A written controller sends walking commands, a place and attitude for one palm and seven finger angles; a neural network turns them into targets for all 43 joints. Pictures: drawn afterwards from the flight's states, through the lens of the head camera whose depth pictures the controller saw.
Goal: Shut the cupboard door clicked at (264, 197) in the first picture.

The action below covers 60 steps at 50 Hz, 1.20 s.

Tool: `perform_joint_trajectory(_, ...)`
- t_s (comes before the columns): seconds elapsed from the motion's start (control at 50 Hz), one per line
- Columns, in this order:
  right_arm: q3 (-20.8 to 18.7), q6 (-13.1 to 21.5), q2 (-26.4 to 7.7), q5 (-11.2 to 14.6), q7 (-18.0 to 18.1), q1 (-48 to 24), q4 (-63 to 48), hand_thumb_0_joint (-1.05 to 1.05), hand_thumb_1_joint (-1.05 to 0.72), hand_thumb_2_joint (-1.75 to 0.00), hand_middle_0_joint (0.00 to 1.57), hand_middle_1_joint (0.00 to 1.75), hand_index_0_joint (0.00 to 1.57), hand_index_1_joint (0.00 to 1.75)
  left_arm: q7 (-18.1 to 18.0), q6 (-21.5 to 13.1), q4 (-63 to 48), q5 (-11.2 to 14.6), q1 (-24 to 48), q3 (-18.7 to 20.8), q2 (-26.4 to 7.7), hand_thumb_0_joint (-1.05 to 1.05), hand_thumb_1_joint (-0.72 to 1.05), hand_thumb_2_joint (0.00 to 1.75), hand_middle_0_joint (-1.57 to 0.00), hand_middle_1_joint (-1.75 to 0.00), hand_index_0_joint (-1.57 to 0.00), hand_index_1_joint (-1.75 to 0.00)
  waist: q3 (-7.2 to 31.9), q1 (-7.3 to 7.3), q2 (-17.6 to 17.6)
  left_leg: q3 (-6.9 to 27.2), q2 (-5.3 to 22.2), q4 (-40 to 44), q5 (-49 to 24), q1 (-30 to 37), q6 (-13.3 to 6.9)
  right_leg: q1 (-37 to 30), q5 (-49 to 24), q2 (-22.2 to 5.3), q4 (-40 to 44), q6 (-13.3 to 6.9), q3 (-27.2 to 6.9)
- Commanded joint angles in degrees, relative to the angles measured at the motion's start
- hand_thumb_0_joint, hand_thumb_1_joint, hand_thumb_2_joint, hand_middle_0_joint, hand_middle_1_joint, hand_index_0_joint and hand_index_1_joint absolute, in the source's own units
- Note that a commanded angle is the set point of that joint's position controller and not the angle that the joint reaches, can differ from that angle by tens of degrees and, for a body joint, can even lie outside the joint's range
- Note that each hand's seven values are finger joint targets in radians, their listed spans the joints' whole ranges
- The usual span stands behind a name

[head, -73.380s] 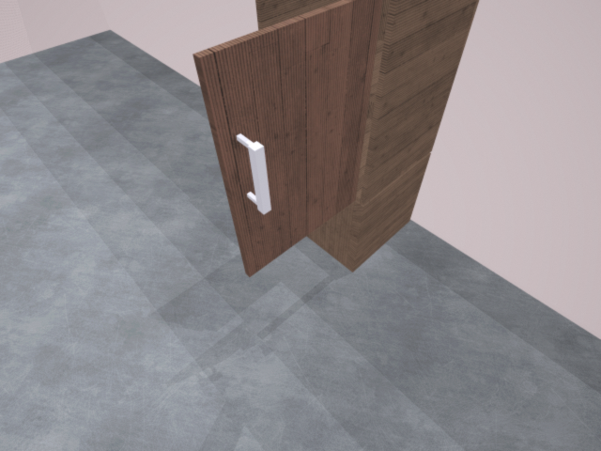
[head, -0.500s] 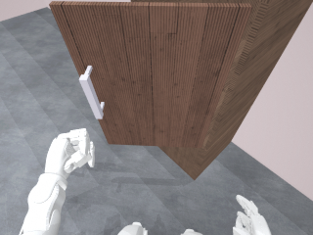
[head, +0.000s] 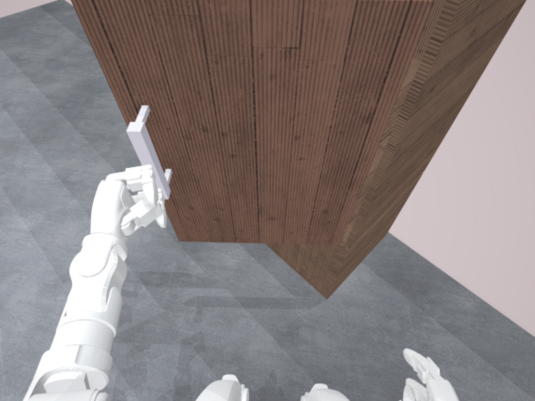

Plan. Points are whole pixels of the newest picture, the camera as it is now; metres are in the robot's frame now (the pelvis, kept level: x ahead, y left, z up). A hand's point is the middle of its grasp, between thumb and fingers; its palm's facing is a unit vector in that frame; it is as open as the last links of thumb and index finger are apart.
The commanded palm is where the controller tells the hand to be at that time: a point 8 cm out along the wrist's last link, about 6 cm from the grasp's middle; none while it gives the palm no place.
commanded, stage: bring the fist close to the handle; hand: left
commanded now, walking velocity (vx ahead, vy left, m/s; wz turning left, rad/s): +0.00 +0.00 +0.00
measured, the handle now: (154, 155) +0.48 +0.22 +0.07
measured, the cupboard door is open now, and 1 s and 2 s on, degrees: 44 41 28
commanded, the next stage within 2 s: push the door shut along its arc in 0.48 s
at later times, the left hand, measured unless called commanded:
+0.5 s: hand (158, 207) +0.37 +0.18 +0.08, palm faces +0.03 -1.00 -0.01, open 3.1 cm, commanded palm +0.35 +0.23 +0.07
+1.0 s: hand (167, 176) +0.43 +0.18 +0.08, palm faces -0.08 -1.00 -0.02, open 3.1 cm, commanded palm +0.42 +0.22 +0.07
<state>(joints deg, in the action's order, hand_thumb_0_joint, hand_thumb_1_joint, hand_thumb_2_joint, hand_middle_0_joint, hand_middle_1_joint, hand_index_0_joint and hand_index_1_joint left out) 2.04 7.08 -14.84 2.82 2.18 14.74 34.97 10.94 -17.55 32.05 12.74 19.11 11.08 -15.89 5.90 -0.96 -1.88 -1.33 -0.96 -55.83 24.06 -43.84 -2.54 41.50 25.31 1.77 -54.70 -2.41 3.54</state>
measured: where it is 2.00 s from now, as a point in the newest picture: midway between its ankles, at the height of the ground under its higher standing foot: outside the picture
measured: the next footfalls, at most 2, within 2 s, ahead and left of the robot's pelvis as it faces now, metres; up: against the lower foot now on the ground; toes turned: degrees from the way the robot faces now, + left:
none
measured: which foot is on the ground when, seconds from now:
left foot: down 0.00-1.00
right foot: down 0.00-1.00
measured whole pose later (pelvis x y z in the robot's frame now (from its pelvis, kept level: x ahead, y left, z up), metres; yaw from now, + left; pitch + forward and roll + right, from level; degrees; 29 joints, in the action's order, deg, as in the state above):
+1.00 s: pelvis -0.01 +0.00 -0.01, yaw +0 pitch +15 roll -1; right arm 1.7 3.7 -16.3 3.3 1.8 18.2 36.8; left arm 18.8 -20.6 56.1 12.5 39.1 14.1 -22.1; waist 6.1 -3.3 -2.2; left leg -0.8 -0.6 -58.3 23.8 -49.4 -2.3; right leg 46.8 25.0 2.1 -56.8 -2.8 4.2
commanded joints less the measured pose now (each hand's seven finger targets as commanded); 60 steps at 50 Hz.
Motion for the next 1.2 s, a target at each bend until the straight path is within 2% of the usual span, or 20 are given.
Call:
perform_joint_trajectory(0.0,-3.58,1.62,-8.90,-0.02,0.64,2.38,-6.90,0.00,-0.90,-0.90,0.20,0.30,0.20,0.30,0.81,-1.91,-5.66,1.18,18.04,4.14,-10.03,0.00,0.90,0.90,-1.30,-1.50,-1.30,-1.50,17.29,-0.63,1.64,4.35,1.06,8.39,-10.68,9.69,0.88,-8.78,-14.08,-0.76,7.91,0.73,-3.31)
perform_joint_trajectory(0.06,-3.58,1.09,-8.66,0.01,0.65,2.62,-6.56,0.00,-0.90,-0.90,0.20,0.30,0.20,0.30,0.47,-3.60,-5.42,1.27,24.53,5.00,-11.12,0.00,0.90,0.90,-1.30,-1.50,-1.30,-1.50,18.38,-1.30,2.30,4.07,1.07,7.79,-11.32,8.99,0.78,-9.22,-15.22,-0.94,7.39,0.90,-3.76)
perform_joint_trajectory(0.1,-3.89,1.12,-8.80,-0.27,0.27,3.19,-6.96,0.00,-0.90,-0.90,0.20,0.30,0.20,0.30,0.12,-5.21,-6.47,0.91,23.26,5.61,-11.42,0.00,0.90,0.90,-1.30,-1.50,-1.30,-1.50,20.88,-0.13,-0.47,4.08,0.98,7.37,-13.82,10.96,0.94,-9.48,-17.06,-0.75,6.45,0.56,-3.63)
perform_joint_trajectory(0.16,-4.13,0.63,-8.61,-0.41,-0.27,3.88,-6.65,0.00,-0.90,-0.90,0.20,0.30,0.20,0.30,0.15,-6.89,-6.04,0.34,20.68,6.42,-12.28,0.00,0.90,0.90,-1.30,-1.50,-1.30,-1.50,22.58,0.21,0.61,3.78,1.12,7.14,-15.84,11.09,1.01,-10.54,-19.25,-0.73,5.87,0.69,-3.73)
perform_joint_trajectory(0.22,-4.32,0.27,-8.54,-0.18,-0.71,3.81,-6.93,0.00,-0.90,-0.90,0.20,0.30,0.20,0.30,0.74,-7.05,-7.05,0.16,18.62,4.70,-10.66,0.00,0.90,0.90,-1.30,-1.50,-1.30,-1.50,21.57,0.14,-1.69,3.59,1.19,7.63,-16.32,12.39,0.97,-9.66,-19.30,-0.60,6.31,0.63,-3.60)
perform_joint_trajectory(0.3,-4.44,-0.39,-8.99,0.01,-0.47,3.85,-7.18,0.00,-0.90,-0.90,0.20,0.30,0.20,0.30,0.91,-5.93,-6.48,1.17,17.31,5.79,-11.46,0.00,0.90,0.90,-1.30,-1.50,-1.30,-1.50,18.02,-0.16,3.00,3.29,1.02,8.52,-13.03,9.52,0.49,-10.71,-17.02,-0.43,7.94,0.87,-3.77)
perform_joint_trajectory(0.38,-4.38,-0.08,-8.51,0.10,-0.19,2.87,-7.07,0.00,-0.90,-0.90,0.20,0.30,0.20,0.30,0.21,-6.89,-9.33,1.38,21.28,3.74,-9.09,0.00,0.90,0.90,-1.30,-1.50,-1.30,-1.50,18.05,-0.92,0.58,3.53,0.97,9.03,-10.17,11.35,0.59,-9.00,-13.80,-0.54,8.50,0.89,-3.78)
perform_joint_trajectory(0.4,-4.45,-0.11,-8.84,0.05,-0.03,2.97,-6.85,0.00,-0.90,-0.90,0.20,0.30,0.20,0.30,-0.20,-7.36,-9.62,1.22,21.06,5.73,-11.71,0.00,0.90,0.90,-1.30,-1.50,-1.30,-1.50,18.39,-0.59,0.66,3.65,1.07,8.77,-10.42,11.50,0.53,-9.31,-13.88,-0.40,8.41,0.73,-4.04)
perform_joint_trajectory(0.48,-4.19,0.35,-8.35,0.01,-0.24,2.45,-6.40,0.00,-0.90,-0.90,0.20,0.30,0.20,0.30,-0.31,-8.46,-9.04,0.09,22.26,2.20,-8.49,0.00,0.90,0.90,-1.30,-1.50,-1.30,-1.50,17.42,-1.23,-1.45,4.25,1.20,9.12,-8.93,12.37,0.85,-6.79,-11.97,-0.52,8.03,0.62,-3.43)
perform_joint_trajectory(0.58,-3.81,-0.18,-8.65,0.11,0.00,2.22,-6.58,0.00,-0.90,-0.90,0.20,0.30,0.20,0.30,0.07,-6.53,-3.63,-0.05,22.31,3.09,-9.89,0.00,0.90,0.90,-1.30,-1.50,-1.30,-1.50,15.07,-1.50,2.73,3.85,0.85,9.40,-5.37,8.45,0.42,-7.95,-9.10,-0.84,9.47,1.00,-4.25)
perform_joint_trajectory(0.64,-3.42,-0.45,-8.71,0.21,0.48,2.10,-5.80,0.00,-0.90,-0.90,0.20,0.30,0.20,0.30,0.98,-6.52,-1.34,-0.49,30.90,3.55,-12.51,0.00,0.90,0.90,-1.30,-1.50,-1.30,-1.50,14.54,-2.93,0.83,4.05,0.85,8.64,-3.63,7.62,0.31,-6.37,-7.29,-1.03,9.31,1.01,-4.82)
perform_joint_trajectory(0.68,-3.41,-0.24,-8.61,0.09,0.63,2.26,-5.65,0.00,-0.90,-0.90,0.20,0.30,0.20,0.30,1.57,-7.49,-0.99,-0.30,34.09,3.78,-12.95,0.00,0.90,0.90,-1.30,-1.50,-1.30,-1.50,16.74,-2.85,0.76,4.21,0.78,7.98,-4.03,8.20,0.34,-6.75,-7.50,-1.04,8.85,0.96,-5.06)
perform_joint_trajectory(0.7,-3.50,-0.23,-8.97,0.05,0.81,2.40,-5.64,0.00,-0.90,-0.90,0.20,0.30,0.20,0.30,1.84,-8.03,-1.27,-0.26,35.10,5.16,-15.10,0.00,0.90,0.90,-1.30,-1.50,-1.30,-1.50,18.21,-2.59,-0.52,4.25,0.87,7.43,-4.79,8.75,0.33,-6.78,-8.14,-0.95,8.46,0.79,-5.28)
perform_joint_trajectory(0.76,-3.33,-0.07,-8.85,0.07,0.78,3.31,-4.70,0.00,-0.90,-0.90,0.20,0.30,0.20,0.30,3.60,-8.64,2.85,0.13,38.32,4.93,-15.18,0.00,0.90,0.90,-1.30,-1.50,-1.30,-1.50,20.75,-3.00,-1.00,4.41,0.90,6.25,-7.47,8.89,0.51,-6.97,-11.28,-0.99,7.08,0.78,-5.30)
perform_joint_trajectory(0.86,-3.33,-0.88,-9.71,0.24,0.56,5.32,-4.01,0.00,-0.90,-0.90,0.20,0.30,0.20,0.30,6.85,-6.48,12.61,-0.20,39.87,5.04,-16.65,0.00,0.90,0.90,-1.30,-1.50,-1.30,-1.50,18.77,-3.81,0.43,4.43,1.01,5.39,-6.97,5.29,0.30,-5.11,-10.88,-1.06,6.77,0.86,-5.24)
perform_joint_trajectory(0.92,-3.66,-1.21,-9.96,0.43,0.32,6.42,-4.19,0.00,-0.90,-0.90,0.20,0.30,0.20,0.30,8.26,-5.79,14.14,-0.06,42.20,3.29,-14.81,0.00,0.90,0.90,-1.30,-1.50,-1.30,-1.50,20.44,-4.56,-0.22,4.67,1.08,4.85,-9.14,6.96,0.23,-3.64,-12.79,-0.83,6.11,0.77,-4.72)
perform_joint_trajectory(0.98,-3.84,-1.56,-10.54,0.33,0.31,7.64,-3.77,0.00,-0.90,-0.90,0.20,0.30,0.20,0.30,9.09,-6.01,14.75,0.38,45.94,4.41,-16.62,0.00,0.90,0.90,-1.30,-1.50,-1.30,-1.50,21.81,-5.26,1.29,4.96,1.18,3.99,-9.36,6.36,0.06,-3.39,-12.81,-0.68,5.75,0.83,-4.82)
perform_joint_trajectory(1.12,-4.12,-1.85,-11.04,0.10,0.03,9.32,-2.51,0.00,-0.90,-0.90,0.20,0.30,0.20,0.30,9.85,-7.51,16.36,-0.72,52.33,3.28,-16.86,0.00,0.90,0.90,-1.30,-1.50,-1.30,-1.50,23.61,-6.52,-2.62,5.82,1.44,3.24,-9.31,9.07,0.22,1.51,-10.62,-0.25,5.00,0.61,-4.25)
perform_joint_trajectory(1.14,-4.09,-2.05,-11.44,0.06,0.11,9.91,-2.10,0.00,-0.90,-0.90,0.20,0.30,0.20,0.30,9.67,-7.31,17.87,-0.90,52.67,5.64,-19.87,0.00,0.90,0.90,-1.30,-1.50,-1.30,-1.50,23.33,-6.50,-0.87,5.92,1.64,3.09,-8.56,7.67,0.13,1.13,-10.00,-0.14,5.08,0.66,-4.32)
perform_joint_trajectory(1.18,-3.91,-2.19,-11.48,0.12,0.24,10.28,-1.85,0.00,-0.90,-0.90,0.20,0.30,0.20,0.30,9.83,-7.07,18.53,-1.35,56.01,6.00,-21.47,0.00,0.90,0.90,-1.30,-1.50,-1.30,-1.50,23.35,-7.35,-1.24,5.60,1.53,2.58,-7.58,5.64,-0.13,0.76,-9.33,-0.19,5.15,0.80,-4.99)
